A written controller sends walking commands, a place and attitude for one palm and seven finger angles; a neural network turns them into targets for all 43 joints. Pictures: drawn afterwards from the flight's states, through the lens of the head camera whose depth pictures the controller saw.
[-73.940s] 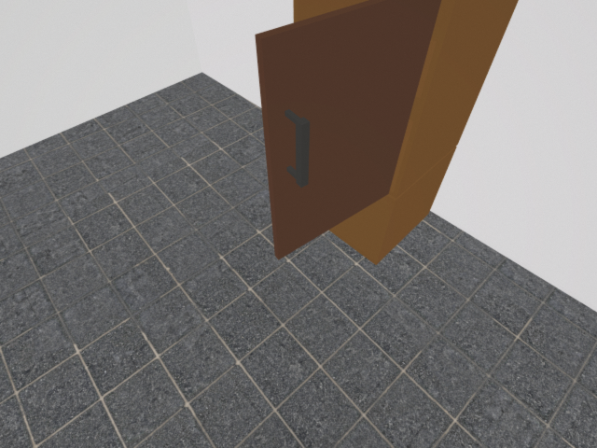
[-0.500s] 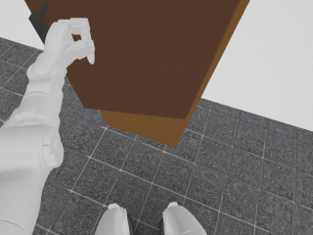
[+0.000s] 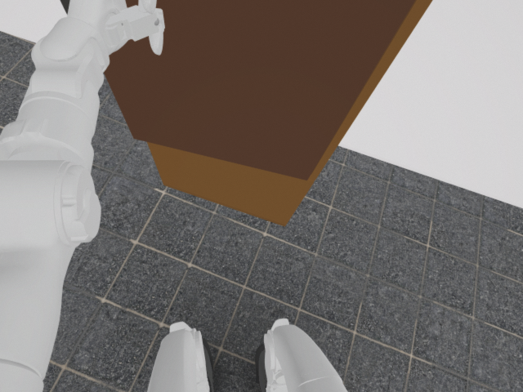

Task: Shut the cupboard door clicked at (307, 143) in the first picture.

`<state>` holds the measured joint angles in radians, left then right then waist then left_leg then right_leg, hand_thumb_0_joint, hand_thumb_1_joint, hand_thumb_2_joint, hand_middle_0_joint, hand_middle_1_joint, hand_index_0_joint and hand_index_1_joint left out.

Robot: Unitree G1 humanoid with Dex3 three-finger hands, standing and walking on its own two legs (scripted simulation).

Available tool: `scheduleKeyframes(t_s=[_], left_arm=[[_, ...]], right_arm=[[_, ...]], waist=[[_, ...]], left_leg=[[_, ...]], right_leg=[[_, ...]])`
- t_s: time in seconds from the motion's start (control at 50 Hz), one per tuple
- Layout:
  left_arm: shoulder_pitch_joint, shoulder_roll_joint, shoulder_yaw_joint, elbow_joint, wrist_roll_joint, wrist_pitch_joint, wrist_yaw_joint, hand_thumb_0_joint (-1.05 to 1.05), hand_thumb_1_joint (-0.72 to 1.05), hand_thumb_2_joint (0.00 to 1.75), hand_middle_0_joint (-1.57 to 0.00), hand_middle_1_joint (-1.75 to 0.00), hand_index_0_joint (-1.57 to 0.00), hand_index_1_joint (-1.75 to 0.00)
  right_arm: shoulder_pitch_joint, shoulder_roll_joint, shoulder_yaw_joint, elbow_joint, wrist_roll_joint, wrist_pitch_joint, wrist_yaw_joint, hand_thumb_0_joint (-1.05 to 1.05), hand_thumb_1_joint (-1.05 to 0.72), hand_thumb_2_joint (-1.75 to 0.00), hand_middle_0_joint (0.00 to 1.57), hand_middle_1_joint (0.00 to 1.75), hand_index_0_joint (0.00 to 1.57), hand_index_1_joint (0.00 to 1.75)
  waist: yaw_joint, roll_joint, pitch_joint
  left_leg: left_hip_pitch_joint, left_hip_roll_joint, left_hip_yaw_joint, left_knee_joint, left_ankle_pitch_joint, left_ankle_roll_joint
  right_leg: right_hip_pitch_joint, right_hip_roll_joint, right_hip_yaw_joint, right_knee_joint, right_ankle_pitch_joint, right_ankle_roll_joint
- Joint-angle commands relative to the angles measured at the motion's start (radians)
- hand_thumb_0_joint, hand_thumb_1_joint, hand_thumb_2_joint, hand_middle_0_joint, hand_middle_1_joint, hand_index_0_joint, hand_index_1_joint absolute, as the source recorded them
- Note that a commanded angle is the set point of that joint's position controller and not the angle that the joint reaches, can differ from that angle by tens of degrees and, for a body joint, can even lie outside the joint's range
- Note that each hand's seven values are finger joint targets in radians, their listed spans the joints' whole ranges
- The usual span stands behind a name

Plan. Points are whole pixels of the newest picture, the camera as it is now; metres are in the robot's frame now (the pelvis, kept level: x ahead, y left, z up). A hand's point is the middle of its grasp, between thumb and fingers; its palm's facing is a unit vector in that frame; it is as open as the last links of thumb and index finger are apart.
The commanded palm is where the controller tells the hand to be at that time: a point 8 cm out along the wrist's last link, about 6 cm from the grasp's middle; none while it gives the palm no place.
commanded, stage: pull the fist back off the door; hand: left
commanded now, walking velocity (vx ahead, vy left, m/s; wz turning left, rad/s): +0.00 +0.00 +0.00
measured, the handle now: out of the picture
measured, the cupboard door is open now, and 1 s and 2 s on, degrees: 6 0 0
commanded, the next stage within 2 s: draw the hand back to the body in 0.98 s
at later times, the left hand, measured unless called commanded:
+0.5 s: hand (187, 17) +0.59 +0.03 +0.13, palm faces +0.05 -1.00 -0.02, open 3.1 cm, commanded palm +0.55 +0.07 +0.14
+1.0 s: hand (191, 70) +0.50 +0.03 +0.14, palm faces +0.06 -1.00 -0.03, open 3.1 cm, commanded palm +0.48 +0.09 +0.14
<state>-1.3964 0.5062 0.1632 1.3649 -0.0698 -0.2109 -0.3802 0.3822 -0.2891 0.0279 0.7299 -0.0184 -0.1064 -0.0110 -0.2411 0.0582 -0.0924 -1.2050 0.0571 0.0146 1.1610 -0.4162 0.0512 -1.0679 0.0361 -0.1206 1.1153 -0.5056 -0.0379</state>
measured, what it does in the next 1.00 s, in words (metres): stands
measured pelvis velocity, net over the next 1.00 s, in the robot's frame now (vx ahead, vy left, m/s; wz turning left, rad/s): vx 0.03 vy -0.03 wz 0.02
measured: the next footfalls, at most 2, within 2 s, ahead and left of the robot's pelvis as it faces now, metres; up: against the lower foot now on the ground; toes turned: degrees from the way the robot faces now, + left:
none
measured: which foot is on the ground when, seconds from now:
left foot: down 0.00-1.00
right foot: down 0.00-1.00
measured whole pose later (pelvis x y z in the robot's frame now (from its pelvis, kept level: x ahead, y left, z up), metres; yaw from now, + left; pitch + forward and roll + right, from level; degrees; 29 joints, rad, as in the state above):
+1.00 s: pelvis +0.03 -0.03 +0.05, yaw +1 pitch +16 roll +0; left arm -0.79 0.09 0.14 1.01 -0.02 -0.43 0.18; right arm 0.32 -0.27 -0.04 0.64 -0.02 0.02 0.08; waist -0.10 0.04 -0.12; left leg -0.80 0.04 0.05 0.90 -0.38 0.00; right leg -0.71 0.03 -0.07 0.92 -0.49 -0.07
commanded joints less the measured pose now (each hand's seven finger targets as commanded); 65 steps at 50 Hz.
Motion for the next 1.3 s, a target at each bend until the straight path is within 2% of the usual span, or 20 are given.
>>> scheduleKeyframes(t_s=[0.0,0.08,0.1,0.16,0.2,0.24,0.3,0.44,0.6,0.64,0.74,0.8,0.84,0.88,0.98,1.04,1.08,1.14,1.18,1.28], left_arm=[[-0.66,0.015,-0.025,-0.213,0.0,-0.045,-0.008,0.0,0.9,0.9,-1.3,-1.5,-1.3,-1.5],[-0.678,-0.001,-0.035,-0.177,0.013,-0.026,-0.002,0.0,0.9,0.9,-1.3,-1.5,-1.3,-1.5],[-0.707,0.039,0.172,-0.206,-0.06,-0.007,0.21,0.0,0.9,0.9,-1.3,-1.5,-1.3,-1.5],[-0.649,-0.033,0.175,-0.185,0.027,-0.012,0.504,0.0,0.9,0.9,-1.3,-1.5,-1.3,-1.5],[-0.636,-0.049,0.17,-0.22,0.134,-0.063,0.666,0.0,0.9,0.9,-1.3,-1.5,-1.3,-1.5],[-0.61,-0.041,0.128,-0.222,0.232,-0.11,0.711,0.0,0.9,0.9,-1.3,-1.5,-1.3,-1.5],[-0.579,-0.035,0.074,-0.231,0.273,-0.134,0.674,0.0,0.9,0.9,-1.3,-1.5,-1.3,-1.5],[-0.404,-0.022,0.158,-0.319,0.105,-0.152,0.589,0.0,0.9,0.9,-1.3,-1.5,-1.3,-1.5],[-0.095,-0.165,0.08,-0.355,0.099,-0.233,0.583,0.0,0.9,0.9,-1.3,-1.5,-1.3,-1.5],[-0.058,-0.162,0.087,-0.41,0.081,-0.247,0.576,0.0,0.9,0.9,-1.3,-1.5,-1.3,-1.5],[0.028,-0.3,-0.023,-0.537,0.055,-0.284,0.562,0.0,0.9,0.9,-1.3,-1.5,-1.3,-1.5],[0.056,-0.279,-0.006,-0.541,0.046,-0.282,0.571,0.0,0.9,0.9,-1.3,-1.5,-1.3,-1.5],[0.099,-0.249,0.012,-0.599,0.048,-0.291,0.573,0.0,0.9,0.9,-1.3,-1.5,-1.3,-1.5],[0.136,-0.305,-0.033,-0.618,0.046,-0.295,0.568,0.0,0.9,0.9,-1.3,-1.5,-1.3,-1.5],[0.058,-0.239,-0.006,-0.554,0.039,-0.281,0.56,0.0,0.9,0.9,-1.3,-1.5,-1.3,-1.5],[0.054,-0.228,0.005,-0.549,0.028,-0.285,0.54,0.0,0.9,0.9,-1.3,-1.5,-1.3,-1.5],[0.084,-0.249,-0.014,-0.475,0.021,-0.271,0.521,0.0,0.9,0.9,-1.3,-1.5,-1.3,-1.5],[0.221,-0.168,0.067,-0.535,0.001,-0.265,0.489,0.0,0.9,0.9,-1.3,-1.5,-1.3,-1.5],[0.314,-0.175,0.064,-0.608,-0.017,-0.255,0.462,0.0,0.9,0.9,-1.3,-1.5,-1.3,-1.5],[0.474,-0.233,-0.001,-0.843,-0.064,-0.208,0.414,0.0,0.9,0.9,-1.3,-1.5,-1.3,-1.5]], right_arm=[[0.239,-0.2,-0.072,0.006,-0.005,-0.019,-0.012,0.0,-0.9,-0.9,0.2,0.3,0.2,0.3],[0.25,-0.2,-0.069,0.014,-0.01,-0.017,-0.015,0.0,-0.9,-0.9,0.2,0.3,0.2,0.3],[0.295,-0.168,-0.059,-0.026,-0.02,-0.022,-0.002,0.0,-0.9,-0.9,0.2,0.3,0.2,0.3],[0.334,-0.164,-0.069,-0.035,-0.065,-0.02,0.059,0.0,-0.9,-0.9,0.2,0.3,0.2,0.3],[0.347,-0.157,-0.076,-0.039,-0.101,-0.01,0.102,0.0,-0.9,-0.9,0.2,0.3,0.2,0.3],[0.363,-0.162,-0.089,-0.038,-0.117,0.006,0.135,0.0,-0.9,-0.9,0.2,0.3,0.2,0.3],[0.37,-0.166,-0.101,-0.041,-0.1,0.042,0.149,0.0,-0.9,-0.9,0.2,0.3,0.2,0.3],[0.342,-0.156,-0.095,-0.076,-0.062,0.072,0.121,0.0,-0.9,-0.9,0.2,0.3,0.2,0.3],[0.292,-0.127,-0.108,-0.097,-0.045,0.093,0.126,0.0,-0.9,-0.9,0.2,0.3,0.2,0.3],[0.279,-0.126,-0.114,-0.103,-0.038,0.098,0.12,0.0,-0.9,-0.9,0.2,0.3,0.2,0.3],[0.218,-0.103,-0.122,-0.117,-0.025,0.1,0.115,0.0,-0.9,-0.9,0.2,0.3,0.2,0.3],[0.183,-0.105,-0.121,-0.113,-0.019,0.104,0.107,0.0,-0.9,-0.9,0.2,0.3,0.2,0.3],[0.161,-0.103,-0.12,-0.125,-0.017,0.106,0.098,0.0,-0.9,-0.9,0.2,0.3,0.2,0.3],[0.129,-0.089,-0.118,-0.131,-0.01,0.104,0.095,0.0,-0.9,-0.9,0.2,0.3,0.2,0.3],[0.084,-0.092,-0.105,-0.118,0.001,0.106,0.073,0.0,-0.9,-0.9,0.2,0.3,0.2,0.3],[0.072,-0.091,-0.101,-0.121,0.002,0.101,0.067,0.0,-0.9,-0.9,0.2,0.3,0.2,0.3],[0.061,-0.089,-0.095,-0.118,0.007,0.101,0.066,0.0,-0.9,-0.9,0.2,0.3,0.2,0.3],[0.052,-0.098,-0.094,-0.16,0.013,0.108,0.065,0.0,-0.9,-0.9,0.2,0.3,0.2,0.3],[0.035,-0.091,-0.09,-0.189,0.024,0.112,0.063,0.0,-0.9,-0.9,0.2,0.3,0.2,0.3],[-0.013,-0.087,-0.092,-0.233,0.053,0.111,0.052,0.0,-0.9,-0.9,0.2,0.3,0.2,0.3]], waist=[[-0.126,0.182,-0.577],[-0.144,0.162,-0.559],[-0.11,0.173,-0.56],[-0.109,0.141,-0.58],[-0.101,0.17,-0.589],[-0.103,0.176,-0.629],[-0.101,0.168,-0.626],[-0.022,0.098,-0.628],[0.024,-0.029,-0.465],[0.049,-0.016,-0.485],[0.062,-0.019,-0.481],[0.067,-0.078,-0.443],[0.097,-0.058,-0.48],[0.095,-0.08,-0.471],[0.073,-0.133,-0.408],[0.083,-0.115,-0.443],[0.072,-0.138,-0.394],[0.145,-0.101,-0.477],[0.173,-0.105,-0.479],[0.18,-0.138,-0.404]], left_leg=[[0.749,-0.006,-0.162,-0.064,0.315,0.006],[0.734,-0.006,-0.173,-0.068,0.292,0.008],[0.663,0.013,-0.191,-0.092,0.226,-0.01],[0.649,0.014,-0.216,-0.114,0.208,-0.021],[0.671,0.015,-0.215,-0.105,0.249,-0.032],[0.682,0.007,-0.198,-0.089,0.315,-0.035],[0.691,-0.002,-0.171,-0.117,0.285,-0.032],[0.715,-0.018,-0.122,-0.203,0.32,-0.027],[0.645,-0.046,-0.038,-0.256,0.328,-0.017],[0.684,-0.051,-0.029,-0.263,0.359,-0.018],[0.758,-0.058,-0.017,-0.266,0.411,-0.016],[0.724,-0.065,-0.004,-0.273,0.362,-0.01],[0.731,-0.073,0.003,-0.276,0.383,-0.01],[0.743,-0.073,0.006,-0.273,0.384,-0.008],[0.666,-0.08,0.006,-0.287,0.265,-0.004],[0.672,-0.084,0.003,-0.282,0.283,-0.004],[0.635,-0.082,0.001,-0.286,0.241,-0.007],[0.667,-0.088,0.011,-0.315,0.286,-0.009],[0.687,-0.087,0.022,-0.335,0.31,-0.009],[0.773,-0.079,0.031,-0.397,0.312,0.0]], right_leg=[[-0.134,0.037,0.056,-0.156,0.214,0.006],[-0.155,0.039,0.047,-0.156,0.195,0.005],[-0.124,0.025,0.062,-0.162,0.188,0.01],[-0.123,0.02,0.051,-0.14,0.183,0.029],[-0.148,0.019,0.042,-0.125,0.195,0.031],[-0.12,0.023,0.045,-0.123,0.223,0.025],[-0.042,0.026,0.055,-0.166,0.23,0.018],[0.182,0.041,0.066,-0.246,0.308,0.017],[0.346,0.033,0.092,-0.306,0.447,0.029],[0.387,0.03,0.1,-0.31,0.494,0.026],[0.41,0.022,0.104,-0.314,0.577,0.033],[0.438,0.012,0.12,-0.333,0.586,0.047],[0.497,0.006,0.132,-0.321,0.647,0.049],[0.496,0.001,0.132,-0.324,0.668,0.057],[0.519,-0.018,0.169,-0.355,0.611,0.081],[0.544,-0.024,0.177,-0.343,0.652,0.084],[0.521,-0.028,0.178,-0.357,0.613,0.088],[0.627,-0.029,0.185,-0.355,0.667,0.081],[0.679,-0.028,0.181,-0.367,0.723,0.083],[0.706,-0.019,0.163,-0.432,0.716,0.093]])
